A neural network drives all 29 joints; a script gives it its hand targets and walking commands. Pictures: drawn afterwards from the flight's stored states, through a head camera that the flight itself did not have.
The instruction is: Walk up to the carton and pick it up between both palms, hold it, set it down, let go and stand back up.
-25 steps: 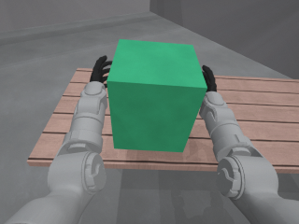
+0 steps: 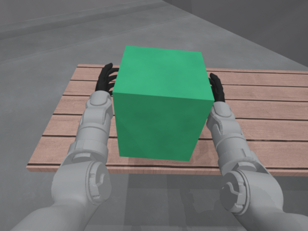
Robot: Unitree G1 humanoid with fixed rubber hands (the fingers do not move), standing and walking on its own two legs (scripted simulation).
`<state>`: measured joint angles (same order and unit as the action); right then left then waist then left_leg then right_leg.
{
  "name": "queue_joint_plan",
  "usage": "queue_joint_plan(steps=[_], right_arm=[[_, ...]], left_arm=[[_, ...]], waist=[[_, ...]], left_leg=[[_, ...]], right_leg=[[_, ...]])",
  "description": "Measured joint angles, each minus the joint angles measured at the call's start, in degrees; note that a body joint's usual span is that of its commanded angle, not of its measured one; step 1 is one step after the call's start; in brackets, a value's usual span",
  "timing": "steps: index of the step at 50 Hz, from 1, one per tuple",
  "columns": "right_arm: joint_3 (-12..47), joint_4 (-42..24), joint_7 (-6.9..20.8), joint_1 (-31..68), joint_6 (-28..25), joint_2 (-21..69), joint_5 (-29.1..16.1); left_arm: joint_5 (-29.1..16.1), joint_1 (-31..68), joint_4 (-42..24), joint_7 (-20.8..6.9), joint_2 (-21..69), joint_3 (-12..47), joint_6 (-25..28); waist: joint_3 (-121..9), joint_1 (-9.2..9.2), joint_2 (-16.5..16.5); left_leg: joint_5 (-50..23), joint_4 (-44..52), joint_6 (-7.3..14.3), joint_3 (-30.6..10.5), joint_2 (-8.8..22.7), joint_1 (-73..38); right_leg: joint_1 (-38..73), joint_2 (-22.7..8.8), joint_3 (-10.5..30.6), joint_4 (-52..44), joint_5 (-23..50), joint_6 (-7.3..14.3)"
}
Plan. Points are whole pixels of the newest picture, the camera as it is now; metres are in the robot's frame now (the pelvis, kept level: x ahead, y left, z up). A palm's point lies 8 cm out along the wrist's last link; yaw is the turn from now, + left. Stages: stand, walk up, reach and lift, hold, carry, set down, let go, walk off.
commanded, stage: set down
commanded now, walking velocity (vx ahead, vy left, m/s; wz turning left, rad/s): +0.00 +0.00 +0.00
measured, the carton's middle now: (158, 106) +0.43 +0.00 +0.10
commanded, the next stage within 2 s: none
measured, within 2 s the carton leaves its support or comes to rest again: rests again in 0.82 s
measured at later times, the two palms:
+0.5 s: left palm (103, 101) +0.42 +0.15 +0.12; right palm (213, 111) +0.39 -0.15 +0.11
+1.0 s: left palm (107, 108) +0.42 +0.14 +0.10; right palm (213, 117) +0.39 -0.16 +0.09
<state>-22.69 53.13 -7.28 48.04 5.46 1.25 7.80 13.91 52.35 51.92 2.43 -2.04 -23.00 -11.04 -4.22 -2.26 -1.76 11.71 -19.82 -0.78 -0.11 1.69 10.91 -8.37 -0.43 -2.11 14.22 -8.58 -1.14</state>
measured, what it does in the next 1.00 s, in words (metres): stands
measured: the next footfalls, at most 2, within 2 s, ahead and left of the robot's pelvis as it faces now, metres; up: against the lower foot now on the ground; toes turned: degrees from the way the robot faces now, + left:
none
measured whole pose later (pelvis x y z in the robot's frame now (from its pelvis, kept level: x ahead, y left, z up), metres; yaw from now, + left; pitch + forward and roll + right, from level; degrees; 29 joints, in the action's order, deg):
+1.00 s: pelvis +0.00 +0.00 +0.00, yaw -1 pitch +4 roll -1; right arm -32.4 48.9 -3.3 41.6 -3.7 6.4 19.8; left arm 19.1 47.0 50.6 -0.1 1.5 -26.7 -4.7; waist -2.3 -1.0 -2.2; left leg 10.9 -18.1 -0.5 1.0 1.3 11.5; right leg -10.3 -0.9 -1.1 14.4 -8.4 -1.4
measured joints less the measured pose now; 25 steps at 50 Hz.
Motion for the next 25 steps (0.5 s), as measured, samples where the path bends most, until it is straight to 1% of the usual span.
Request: queue_joint_plan(steps=[10,18,25], right_arm=[[-1.6,-1.29,0.05,-1.19,-0.51,1.93,2.84],[-3.22,-1.3,0.92,-3.07,-2.8,2.66,4.23],[-4.7,-1.36,1.7,-3.78,-4.17,2.71,5.47]], left_arm=[[1.65,-1.83,-1.05,-1.57,0.09,-1.16,0.48],[1.53,-3.68,-2.1,-1.27,0.83,-0.22,1.17],[1.87,-3.37,-1.47,-0.96,1.55,-0.55,1.92]], waist=[[0.96,-0.33,-1.28],[0.58,0.03,-1.13],[0.55,0.45,-0.59]], left_leg=[[-0.11,0.48,-0.11,-0.11,-0.07,-0.65],[0.05,-0.06,0.06,0.12,-0.27,0.39],[-0.13,0.09,0.3,0.47,-0.43,0.47]], right_leg=[[0.45,-0.08,-0.13,0.05,-0.23,0.08],[-0.49,-0.28,0.09,0.26,-0.14,-0.12],[-0.74,-0.45,0.42,0.21,0.1,-0.32]])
